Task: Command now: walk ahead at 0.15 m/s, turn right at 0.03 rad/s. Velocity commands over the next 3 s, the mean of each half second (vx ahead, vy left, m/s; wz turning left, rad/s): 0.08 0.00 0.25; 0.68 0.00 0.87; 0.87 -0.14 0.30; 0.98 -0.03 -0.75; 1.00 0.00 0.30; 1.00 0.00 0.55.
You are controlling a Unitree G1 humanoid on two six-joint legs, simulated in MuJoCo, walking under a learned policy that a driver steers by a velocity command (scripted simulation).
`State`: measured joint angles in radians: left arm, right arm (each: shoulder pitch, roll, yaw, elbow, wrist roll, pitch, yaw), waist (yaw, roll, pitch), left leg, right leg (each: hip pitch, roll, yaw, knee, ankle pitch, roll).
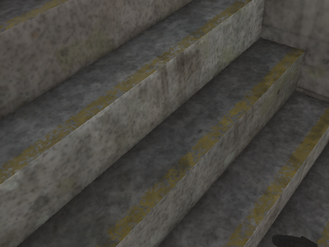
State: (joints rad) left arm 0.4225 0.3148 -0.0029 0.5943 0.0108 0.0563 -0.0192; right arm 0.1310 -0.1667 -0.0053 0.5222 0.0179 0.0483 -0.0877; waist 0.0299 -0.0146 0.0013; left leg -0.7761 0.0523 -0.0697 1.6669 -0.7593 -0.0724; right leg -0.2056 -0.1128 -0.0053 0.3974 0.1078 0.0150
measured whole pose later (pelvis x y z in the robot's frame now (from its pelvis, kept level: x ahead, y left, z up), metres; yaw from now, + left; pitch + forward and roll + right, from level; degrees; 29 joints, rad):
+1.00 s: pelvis -0.41 -0.36 -0.52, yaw +27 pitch -2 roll -2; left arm -0.21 0.02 -0.09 0.53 -0.03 0.05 0.05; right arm 0.35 -0.13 -0.07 0.73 -0.01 0.04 -0.06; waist -0.36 0.05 0.17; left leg -0.30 -0.04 0.00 0.65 -0.60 0.13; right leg -0.41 -0.03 -0.12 0.75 -0.49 0.09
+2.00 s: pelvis -0.63 -0.62 -0.72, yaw +18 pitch +1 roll +3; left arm 0.37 0.23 0.02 0.67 0.01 -0.04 -0.02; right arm 0.10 -0.25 -0.01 0.59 -0.05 -0.03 0.00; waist 0.08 0.04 0.01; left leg -0.54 0.01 -0.01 0.92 -0.15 -0.02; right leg -0.22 0.09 0.10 0.45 -0.24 -0.10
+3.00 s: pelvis -0.38 -0.44 -0.71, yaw +47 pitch +6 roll +1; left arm 0.48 0.21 0.03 0.94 0.04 -0.13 0.03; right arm -0.21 -0.13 0.02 0.33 -0.06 0.03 -0.03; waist 0.10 0.05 0.05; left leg -1.27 0.07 -0.04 2.14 -0.55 0.08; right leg -0.10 -0.15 -0.16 0.20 -0.19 0.04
